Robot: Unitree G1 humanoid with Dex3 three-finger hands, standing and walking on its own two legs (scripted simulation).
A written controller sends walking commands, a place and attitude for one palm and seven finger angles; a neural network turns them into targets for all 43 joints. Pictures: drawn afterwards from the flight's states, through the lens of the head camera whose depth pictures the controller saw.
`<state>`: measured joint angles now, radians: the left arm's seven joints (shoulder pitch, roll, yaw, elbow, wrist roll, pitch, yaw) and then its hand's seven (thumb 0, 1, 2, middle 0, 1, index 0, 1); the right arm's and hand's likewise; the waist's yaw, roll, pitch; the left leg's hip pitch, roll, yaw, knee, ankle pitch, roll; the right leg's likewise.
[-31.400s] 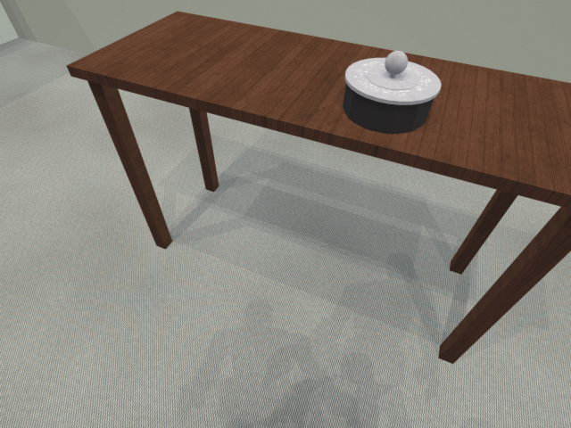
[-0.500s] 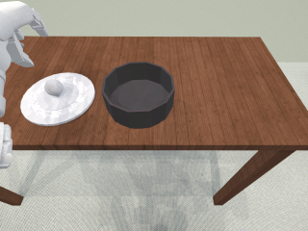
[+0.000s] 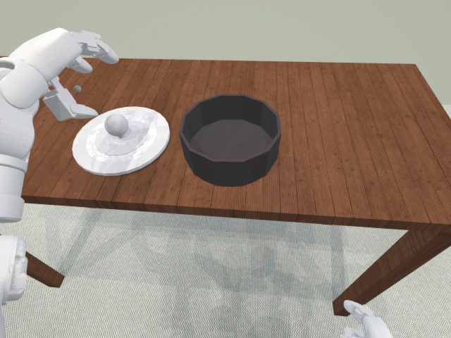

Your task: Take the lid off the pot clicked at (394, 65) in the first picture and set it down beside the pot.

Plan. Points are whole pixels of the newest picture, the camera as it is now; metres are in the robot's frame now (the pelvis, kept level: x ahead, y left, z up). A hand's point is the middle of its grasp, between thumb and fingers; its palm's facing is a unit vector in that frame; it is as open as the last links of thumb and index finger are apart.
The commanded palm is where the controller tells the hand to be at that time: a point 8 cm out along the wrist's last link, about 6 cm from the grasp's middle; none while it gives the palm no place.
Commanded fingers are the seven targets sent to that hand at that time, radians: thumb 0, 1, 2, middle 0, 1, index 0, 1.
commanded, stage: draw the hand back to the body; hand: left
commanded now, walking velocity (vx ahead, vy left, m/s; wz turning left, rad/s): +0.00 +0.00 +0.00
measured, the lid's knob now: (116, 125) +0.49 +0.26 +0.10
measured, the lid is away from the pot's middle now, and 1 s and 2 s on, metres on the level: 0.24 0.24 0.24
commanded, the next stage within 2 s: step back with the hand held close in 1.72 s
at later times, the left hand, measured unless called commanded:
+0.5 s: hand (89, 78) +0.37 +0.19 +0.29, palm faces +0.40 -0.89 -0.21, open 9.8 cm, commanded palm +0.31 +0.24 +0.29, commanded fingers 0.00 0.45 0.93 -0.34 -0.38 -0.34 -0.38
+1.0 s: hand (65, 128) +0.28 +0.18 +0.28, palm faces +0.46 -0.87 -0.20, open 7.6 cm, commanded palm +0.23 +0.22 +0.28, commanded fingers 0.00 0.90 0.90 -0.20 -0.30 -0.20 -0.30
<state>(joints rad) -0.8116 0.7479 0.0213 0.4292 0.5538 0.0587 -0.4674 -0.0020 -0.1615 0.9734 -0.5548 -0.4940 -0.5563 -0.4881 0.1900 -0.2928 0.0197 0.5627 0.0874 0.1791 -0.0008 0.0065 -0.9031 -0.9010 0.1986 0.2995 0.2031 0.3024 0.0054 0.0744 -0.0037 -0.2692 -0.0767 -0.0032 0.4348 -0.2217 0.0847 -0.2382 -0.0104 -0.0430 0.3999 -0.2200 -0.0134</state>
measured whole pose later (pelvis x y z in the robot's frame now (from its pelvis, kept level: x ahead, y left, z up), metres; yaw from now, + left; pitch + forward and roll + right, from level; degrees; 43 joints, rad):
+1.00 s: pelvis +0.00 -0.07 +0.00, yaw -2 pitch -4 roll +0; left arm -0.10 0.42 0.43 -0.23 -0.15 -0.11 0.08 0.01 0.81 0.90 -0.23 -0.32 -0.23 -0.31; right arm 0.11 -0.24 0.03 0.68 0.04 -0.04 -0.05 0.01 -0.90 -0.90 0.20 0.30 0.20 0.30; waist 0.05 0.07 0.04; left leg -0.09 0.02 0.01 0.40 -0.24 0.00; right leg -0.07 0.08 -0.03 0.35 -0.21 -0.08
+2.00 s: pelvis -0.01 -0.01 +0.00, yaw -3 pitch -2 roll -2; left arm 0.26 0.46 0.52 -0.67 -0.09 -0.23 0.10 0.01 0.89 0.90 -0.21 -0.30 -0.21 -0.30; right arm 0.13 -0.22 0.04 0.61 0.02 -0.03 -0.03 0.01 -0.90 -0.90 0.20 0.30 0.21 0.30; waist 0.05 0.03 0.03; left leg -0.19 -0.02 0.03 0.47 -0.25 0.06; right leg -0.14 0.05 0.00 0.35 -0.18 -0.01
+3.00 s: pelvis -0.22 +0.01 -0.01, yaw -6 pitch +2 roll -4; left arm 0.38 0.52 0.56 -0.78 -0.10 -0.29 0.12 0.01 0.89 0.90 -0.21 -0.30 -0.21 -0.30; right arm 0.14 -0.16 0.00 0.61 0.01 -0.07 -0.03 0.01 -0.90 -0.90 0.20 0.30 0.21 0.30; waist 0.00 0.04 0.01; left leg -0.52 0.04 -0.01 0.65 -0.22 0.00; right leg -0.20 0.05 -0.01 0.44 -0.28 0.01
